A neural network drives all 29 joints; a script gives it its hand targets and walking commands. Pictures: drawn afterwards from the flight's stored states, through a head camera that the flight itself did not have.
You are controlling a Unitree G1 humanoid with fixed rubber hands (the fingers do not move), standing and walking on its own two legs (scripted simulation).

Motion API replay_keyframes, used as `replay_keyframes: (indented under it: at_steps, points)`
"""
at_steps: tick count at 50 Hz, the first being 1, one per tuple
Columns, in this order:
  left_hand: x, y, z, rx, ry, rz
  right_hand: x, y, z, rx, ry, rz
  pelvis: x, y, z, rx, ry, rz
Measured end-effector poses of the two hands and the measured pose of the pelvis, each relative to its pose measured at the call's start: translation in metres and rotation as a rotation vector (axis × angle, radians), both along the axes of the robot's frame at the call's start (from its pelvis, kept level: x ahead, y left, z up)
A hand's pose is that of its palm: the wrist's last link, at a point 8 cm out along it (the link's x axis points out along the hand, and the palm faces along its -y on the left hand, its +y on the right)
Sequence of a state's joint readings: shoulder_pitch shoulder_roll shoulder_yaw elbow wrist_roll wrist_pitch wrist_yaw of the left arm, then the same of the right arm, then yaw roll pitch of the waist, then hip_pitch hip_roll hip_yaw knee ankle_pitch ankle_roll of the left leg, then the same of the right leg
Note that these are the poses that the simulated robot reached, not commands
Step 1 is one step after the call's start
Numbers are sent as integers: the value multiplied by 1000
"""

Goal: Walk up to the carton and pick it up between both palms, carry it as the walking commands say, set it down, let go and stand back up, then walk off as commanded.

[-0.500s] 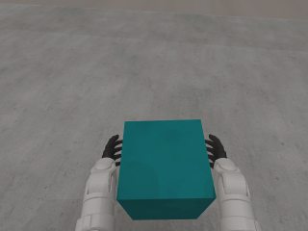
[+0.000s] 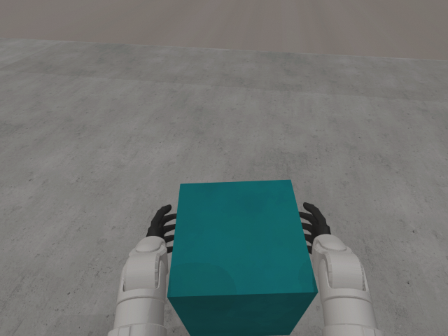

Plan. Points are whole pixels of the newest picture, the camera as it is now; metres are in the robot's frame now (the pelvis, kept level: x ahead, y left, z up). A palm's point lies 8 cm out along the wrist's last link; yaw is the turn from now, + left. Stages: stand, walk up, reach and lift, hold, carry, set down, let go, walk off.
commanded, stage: reach and lift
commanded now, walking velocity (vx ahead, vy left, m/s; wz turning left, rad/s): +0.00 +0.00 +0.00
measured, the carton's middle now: (238, 264) +0.29 -0.01 -0.02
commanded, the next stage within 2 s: hold in 1.04 s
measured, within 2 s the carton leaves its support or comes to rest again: neither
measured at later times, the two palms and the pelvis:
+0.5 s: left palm (151, 247) +0.29 +0.15 +0.04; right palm (314, 240) +0.30 -0.15 +0.05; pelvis +0.00 +0.00 +0.00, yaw +0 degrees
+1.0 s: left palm (154, 253) +0.28 +0.15 +0.04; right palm (320, 248) +0.28 -0.15 +0.05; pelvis +0.00 -0.01 +0.00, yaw +0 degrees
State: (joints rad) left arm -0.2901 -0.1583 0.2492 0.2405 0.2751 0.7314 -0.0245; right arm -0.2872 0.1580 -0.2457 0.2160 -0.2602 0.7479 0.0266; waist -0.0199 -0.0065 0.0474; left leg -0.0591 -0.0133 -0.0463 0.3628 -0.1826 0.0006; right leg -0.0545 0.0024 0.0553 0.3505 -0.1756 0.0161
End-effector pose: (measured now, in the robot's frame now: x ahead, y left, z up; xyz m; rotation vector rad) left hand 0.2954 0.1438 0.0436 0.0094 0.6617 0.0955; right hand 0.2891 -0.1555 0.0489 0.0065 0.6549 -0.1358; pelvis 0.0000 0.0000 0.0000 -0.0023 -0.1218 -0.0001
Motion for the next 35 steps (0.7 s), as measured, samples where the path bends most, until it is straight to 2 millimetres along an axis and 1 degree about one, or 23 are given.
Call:
replay_keyframes:
  at_steps: [9, 23, 35]
  points:
    - [-6, 5, -2, 3, 6, 23, 1, 5, -3, -1, 6, 24, -1, -2, -1, 0, 1, 0]
    - [-6, 8, -1, 2, 3, 40, 6, 9, -2, -2, 3, 41, 1, -3, -1, -2, 3, 2]
    - [-9, 6, -2, 20, 7, 21, 1, 6, -3, -17, 7, 45, 6, -4, 0, -2, 1, 3]
